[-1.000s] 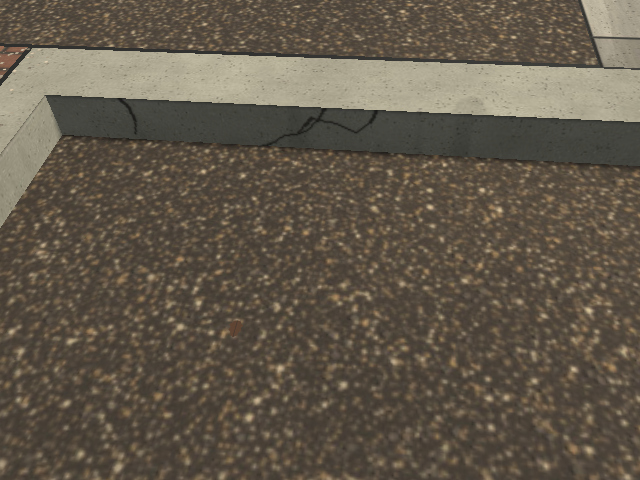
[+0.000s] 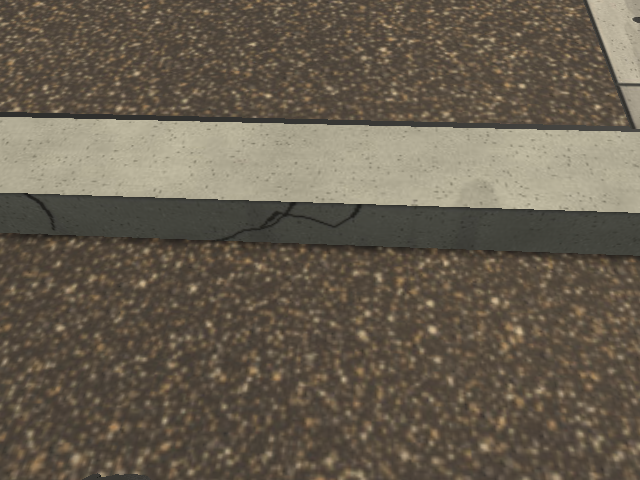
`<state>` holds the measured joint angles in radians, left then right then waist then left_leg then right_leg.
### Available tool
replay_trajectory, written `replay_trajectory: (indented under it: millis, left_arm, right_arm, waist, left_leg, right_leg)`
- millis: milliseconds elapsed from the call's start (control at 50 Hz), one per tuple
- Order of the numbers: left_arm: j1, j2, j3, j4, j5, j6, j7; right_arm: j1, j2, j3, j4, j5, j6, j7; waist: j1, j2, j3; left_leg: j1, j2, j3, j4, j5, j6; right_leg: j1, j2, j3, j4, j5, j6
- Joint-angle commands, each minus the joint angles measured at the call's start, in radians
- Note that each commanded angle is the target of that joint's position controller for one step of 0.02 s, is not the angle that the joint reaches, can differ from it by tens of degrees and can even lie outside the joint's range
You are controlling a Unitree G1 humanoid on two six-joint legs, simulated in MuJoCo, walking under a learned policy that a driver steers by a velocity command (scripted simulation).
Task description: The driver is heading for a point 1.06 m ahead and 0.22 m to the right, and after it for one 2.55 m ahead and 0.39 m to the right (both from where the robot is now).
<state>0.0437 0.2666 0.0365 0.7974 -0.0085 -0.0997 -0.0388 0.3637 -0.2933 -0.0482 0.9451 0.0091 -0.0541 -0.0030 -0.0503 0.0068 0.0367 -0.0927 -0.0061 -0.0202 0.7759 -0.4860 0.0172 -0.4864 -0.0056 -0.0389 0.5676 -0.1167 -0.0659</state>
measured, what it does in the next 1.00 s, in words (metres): walks ahead: left foot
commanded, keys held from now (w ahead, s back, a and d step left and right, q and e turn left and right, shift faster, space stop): w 0.46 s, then w+e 0.46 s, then e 0.08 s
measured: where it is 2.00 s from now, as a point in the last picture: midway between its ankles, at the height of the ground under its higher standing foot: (334, 380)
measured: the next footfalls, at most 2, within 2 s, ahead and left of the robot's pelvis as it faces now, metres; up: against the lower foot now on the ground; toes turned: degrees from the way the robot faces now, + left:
left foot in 0.50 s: +0.46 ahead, +0.14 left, +0.00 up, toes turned +2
right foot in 1.02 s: +0.69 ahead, -0.10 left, +0.00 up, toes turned -20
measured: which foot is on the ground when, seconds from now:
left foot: up 0.00-0.48, down 0.50-1.00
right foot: down 0.00-0.52, up 0.54-1.00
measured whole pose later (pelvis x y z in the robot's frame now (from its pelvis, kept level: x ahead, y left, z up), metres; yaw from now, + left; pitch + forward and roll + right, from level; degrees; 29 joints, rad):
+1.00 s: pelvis +0.54 +0.01 +0.00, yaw -14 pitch +1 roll +2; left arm 0.04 0.24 0.04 0.83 0.05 -0.03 -0.07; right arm 0.36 -0.23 -0.04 0.99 -0.02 -0.08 -0.02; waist -0.05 -0.01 0.06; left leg 0.08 0.02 0.29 0.34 -0.41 -0.02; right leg -0.49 -0.02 -0.10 0.58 -0.12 -0.11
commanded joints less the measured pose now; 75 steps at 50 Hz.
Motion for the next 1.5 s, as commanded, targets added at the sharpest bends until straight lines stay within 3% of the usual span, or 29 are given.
replay_trajectory:
  millis: [20, 60, 80, 140, 280, 380, 460, 480, 500, 520, 540, 560, 580, 620, 700, 840, 940, 1000, 1020, 1040, 1060, 1080, 1120, 1140, 1220, 1300, 1380, 1480, 1500]
  left_arm:
    - [0.314, 0.178, 0.052, 0.034, -0.001, 0.002, 0.010]
    - [0.191, 0.129, 0.038, 0.011, 0.012, -0.001, 0.010]
    - [0.169, 0.108, 0.031, 0.009, 0.022, -0.005, 0.010]
    - [0.180, 0.121, 0.035, 0.028, 0.012, -0.016, 0.008]
    - [0.268, 0.161, 0.044, 0.076, 0.000, -0.002, 0.036]
    - [0.355, 0.173, 0.049, 0.126, -0.009, 0.022, 0.042]
    - [0.324, 0.201, 0.061, 0.128, -0.011, 0.043, 0.052]
    - [0.364, 0.167, 0.048, 0.148, 0.062, 0.032, 0.044]
    - [0.388, 0.130, 0.039, 0.145, 0.056, 0.026, 0.040]
    - [0.504, 0.023, 0.011, 0.108, 0.002, 0.020, 0.029]
    - [0.443, 0.120, 0.036, 0.132, 0.024, 0.022, 0.038]
    - [0.352, 0.134, 0.046, 0.110, 0.020, 0.026, 0.036]
    - [0.316, 0.118, 0.039, 0.105, 0.016, 0.025, 0.031]
    - [0.326, 0.092, 0.037, 0.120, 0.040, 0.049, 0.021]
    - [0.273, 0.058, 0.032, 0.107, 0.041, 0.082, -0.005]
    - [0.033, 0.013, 0.009, 0.023, 0.039, 0.073, -0.031]
    - [-0.031, 0.028, 0.008, -0.019, 0.050, 0.072, -0.034]
    - [0.175, 0.057, 0.027, 0.035, 0.066, 0.051, -0.014]
    - [0.309, 0.105, 0.046, 0.069, 0.080, 0.037, 0.001]
    - [0.337, 0.258, 0.087, 0.062, 0.080, 0.038, 0.016]
    - [0.379, 0.291, 0.101, 0.051, 0.028, 0.054, 0.023]
    - [0.325, 0.268, 0.096, 0.044, 0.010, 0.064, 0.033]
    - [0.187, 0.147, 0.066, 0.024, 0.002, 0.076, 0.043]
    - [0.148, 0.123, 0.057, 0.017, -0.005, 0.082, 0.049]
    - [0.161, 0.168, 0.067, 0.013, 0.016, 0.074, 0.037]
    - [0.182, 0.179, 0.071, 0.011, 0.020, 0.091, 0.041]
    - [0.200, 0.191, 0.076, 0.011, 0.027, 0.108, 0.046]
    - [0.196, 0.172, 0.065, 0.022, 0.040, 0.120, 0.046]
    - [0.105, 0.165, 0.060, -0.027, -0.014, 0.112, 0.070]
  right_arm:
    - [-0.020, -0.139, -0.017, -0.098, 0.039, -0.061, 0.011]
    - [-0.107, -0.126, -0.019, -0.113, 0.018, -0.064, 0.001]
    - [-0.092, -0.116, -0.023, -0.110, 0.010, -0.054, 0.001]
    - [-0.075, -0.062, -0.015, -0.106, 0.003, -0.023, -0.001]
    - [-0.311, -0.031, -0.002, -0.176, -0.003, -0.029, 0.010]
    - [-0.441, -0.041, 0.002, -0.226, 0.009, -0.042, 0.036]
    - [-0.350, -0.094, -0.019, -0.214, 0.008, -0.050, 0.047]
    - [-0.187, -0.078, -0.010, -0.152, -0.090, -0.034, 0.038]
    - [-0.007, -0.127, -0.030, -0.111, -0.113, -0.037, 0.026]
    - [0.114, -0.276, -0.071, -0.097, -0.115, -0.029, 0.014]
    - [0.086, -0.240, -0.064, -0.103, -0.069, -0.017, 0.015]
    - [-0.018, -0.194, -0.049, -0.110, -0.053, -0.015, 0.013]
    - [-0.092, -0.119, -0.029, -0.116, -0.049, -0.019, 0.012]
    - [-0.135, -0.061, -0.011, -0.100, -0.040, -0.027, 0.007]
    - [-0.098, -0.074, -0.017, -0.068, -0.031, -0.058, 0.011]
    - [-0.027, -0.074, -0.018, -0.022, -0.031, -0.060, -0.002]
    - [0.015, -0.101, -0.025, 0.009, -0.034, -0.041, -0.016]
    - [-0.005, -0.128, -0.033, 0.004, -0.030, -0.014, -0.024]
    - [-0.007, -0.127, -0.031, -0.010, -0.023, -0.012, -0.023]
    - [0.064, -0.018, -0.007, -0.071, -0.007, -0.017, -0.014]
    - [0.029, -0.077, -0.019, -0.082, -0.011, -0.009, -0.018]
    - [-0.034, -0.071, -0.017, -0.090, -0.016, -0.005, -0.018]
    - [-0.088, -0.050, -0.009, -0.092, -0.027, -0.001, -0.023]
    - [-0.079, -0.057, -0.011, -0.095, -0.044, 0.013, -0.023]
    - [-0.045, -0.042, -0.009, -0.095, -0.045, 0.061, -0.023]
    - [-0.137, -0.058, -0.015, -0.131, -0.043, 0.079, -0.029]
    - [-0.218, -0.066, -0.017, -0.162, -0.036, 0.087, -0.036]
    - [-0.206, -0.067, -0.013, -0.162, -0.020, 0.076, -0.045]
    - [-0.302, -0.089, -0.021, -0.193, 0.017, 0.038, -0.047]
  waist:
    - [0.156, -0.166, -0.236]
    - [0.102, -0.055, -0.096]
    - [0.069, -0.076, -0.085]
    - [0.037, -0.072, -0.060]
    - [0.098, -0.058, 0.014]
    - [0.132, -0.058, 0.046]
    - [0.049, -0.095, -0.024]
    - [0.009, -0.091, -0.077]
    - [-0.055, -0.046, -0.186]
    - [-0.048, 0.250, -0.385]
    - [-0.064, 0.178, -0.394]
    - [-0.025, 0.108, -0.229]
    - [0.004, 0.067, -0.134]
    - [0.052, 0.106, -0.049]
    - [0.068, 0.100, -0.012]
    - [0.026, 0.063, 0.052]
    - [0.024, 0.064, 0.064]
    - [0.107, 0.066, -0.063]
    - [0.171, 0.008, -0.157]
    - [0.115, -0.230, -0.294]
    - [0.145, -0.179, -0.415]
    - [0.129, -0.068, -0.323]
    - [0.072, -0.020, -0.117]
    - [0.041, -0.037, -0.089]
    - [0.018, -0.033, -0.147]
    - [0.047, -0.074, -0.129]
    - [0.078, -0.093, -0.100]
    - [0.085, -0.116, -0.087]
    - [0.083, -0.092, -0.097]
  left_leg:
    - [-0.670, 0.023, -0.099, 0.536, -0.018, 0.036]
    - [-0.609, 0.111, -0.056, 0.427, 0.139, 0.031]
    - [-0.545, 0.138, -0.064, 0.389, 0.182, 0.028]
    - [-0.504, 0.154, -0.047, 0.301, 0.228, 0.003]
    - [-0.532, 0.120, 0.006, -0.113, 0.574, -0.028]
    - [-0.563, 0.090, 0.007, -0.249, 0.551, 0.000]
    - [-0.397, 0.036, 0.044, -0.294, 0.417, 0.058]
    - [-0.183, -0.012, 0.103, -0.319, 0.376, 0.080]
    - [0.101, 0.078, 0.013, -0.287, 0.379, 0.116]
    - [0.465, 0.414, -0.466, -0.338, 0.300, 0.246]
    - [0.394, 0.441, -0.637, -0.463, 0.323, 0.242]
    - [0.248, 0.395, -0.444, -0.471, 0.278, 0.204]
    - [0.120, 0.352, -0.329, -0.510, 0.322, 0.175]
    - [-0.034, 0.279, -0.160, -0.577, 0.374, 0.120]
    - [-0.060, 0.268, -0.033, -0.654, 0.406, 0.138]
    - [0.013, 0.248, 0.155, -0.669, 0.525, 0.132]
    - [0.139, 0.282, 0.224, -0.547, 0.801, 0.103]
    - [0.159, 0.251, 0.264, -0.150, 1.189, 0.067]
    - [0.028, 0.219, 0.275, 0.101, 0.975, 0.023]
    - [-0.354, 0.082, 0.286, 0.473, 0.159, -0.038]
    - [-0.484, -0.034, 0.100, 0.667, -0.153, -0.058]
    - [-0.522, 0.042, 0.009, 0.656, -0.056, -0.048]
    - [-0.503, 0.096, -0.001, 0.498, 0.060, -0.047]
    - [-0.455, 0.104, -0.006, 0.444, 0.083, -0.055]
    - [-0.382, 0.072, 0.007, 0.356, 0.117, -0.075]
    - [-0.427, 0.069, -0.009, 0.250, 0.163, -0.081]
    - [-0.431, 0.047, -0.033, 0.139, 0.172, -0.084]
    - [-0.307, 0.014, -0.021, -0.015, 0.102, -0.056]
    - [-0.287, 0.013, -0.077, -0.102, 0.112, -0.077]
  right_leg:
    - [0.763, -0.344, 0.616, -0.278, -0.238, -0.207]
    - [0.504, -0.270, 0.408, -0.323, -0.021, -0.170]
    - [0.432, -0.242, 0.350, -0.349, 0.044, -0.159]
    - [0.346, -0.222, 0.257, -0.418, 0.137, -0.177]
    - [0.353, -0.163, 0.099, -0.469, 0.158, -0.135]
    - [0.514, -0.229, 0.110, -0.415, 0.175, -0.127]
    - [0.600, -0.252, 0.103, -0.255, 0.488, -0.088]
    - [0.549, -0.171, 0.040, -0.073, 0.594, -0.050]
    - [0.372, -0.119, 0.022, 0.173, 0.433, -0.029]
    - [0.002, 0.032, -0.041, 0.575, -0.082, 0.023]
    - [-0.080, 0.070, 0.106, 0.693, -0.415, 0.003]
    - [-0.118, 0.004, 0.142, 0.704, -0.334, -0.014]
    - [-0.098, -0.043, 0.126, 0.646, -0.250, -0.014]
    - [-0.019, -0.082, 0.109, 0.553, -0.194, -0.005]
    - [-0.061, -0.096, 0.087, 0.516, -0.097, 0.016]
    - [-0.115, -0.090, 0.006, 0.182, 0.112, 0.031]
    - [-0.068, -0.043, -0.066, 0.048, 0.013, -0.029]
    - [0.156, 0.077, -0.113, -0.043, -0.022, -0.090]
    - [0.372, 0.038, -0.041, -0.119, 0.157, -0.127]
    - [0.738, -0.288, 0.341, -0.013, 0.673, -0.259]
    - [0.813, -0.397, 0.596, -0.082, 0.967, -0.375]
    - [0.725, -0.357, 0.429, -0.097, 0.992, -0.343]
    - [0.484, -0.242, 0.300, -0.177, 0.780, -0.249]
    - [0.401, -0.196, 0.263, -0.204, 0.724, -0.223]
    - [0.327, -0.160, 0.238, -0.206, 0.748, -0.205]
    - [0.313, -0.143, 0.304, -0.232, 0.483, -0.183]
    - [0.322, -0.137, 0.391, -0.245, 0.243, -0.167]
    - [0.334, -0.150, 0.423, -0.199, 0.341, -0.162]
    - [0.321, -0.167, 0.495, -0.212, 0.259, -0.174]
